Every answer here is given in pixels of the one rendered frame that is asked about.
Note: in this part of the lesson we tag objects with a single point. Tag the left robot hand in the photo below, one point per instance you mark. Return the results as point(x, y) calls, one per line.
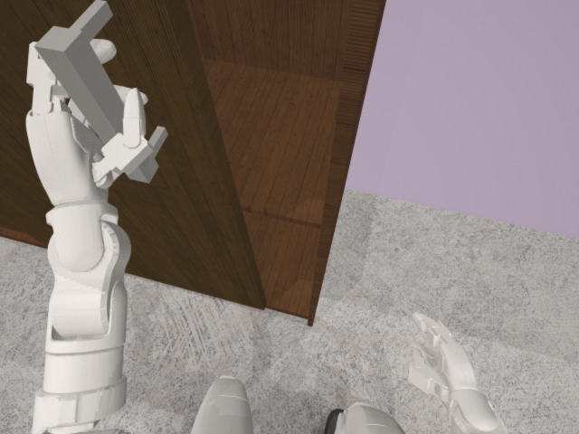
point(63, 143)

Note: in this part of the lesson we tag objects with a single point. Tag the right robot foot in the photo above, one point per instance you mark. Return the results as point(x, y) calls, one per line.
point(331, 424)

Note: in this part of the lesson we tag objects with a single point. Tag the robot left thigh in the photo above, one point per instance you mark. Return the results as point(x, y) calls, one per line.
point(224, 410)

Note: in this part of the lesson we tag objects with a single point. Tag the right robot hand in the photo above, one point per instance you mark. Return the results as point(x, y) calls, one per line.
point(441, 372)

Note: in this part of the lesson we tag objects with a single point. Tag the left robot forearm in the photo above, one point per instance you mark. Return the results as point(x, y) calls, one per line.
point(87, 319)

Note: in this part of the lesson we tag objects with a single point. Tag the handle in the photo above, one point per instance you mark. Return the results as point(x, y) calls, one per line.
point(70, 57)

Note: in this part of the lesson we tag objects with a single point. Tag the right robot forearm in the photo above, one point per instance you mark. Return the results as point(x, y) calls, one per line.
point(470, 412)

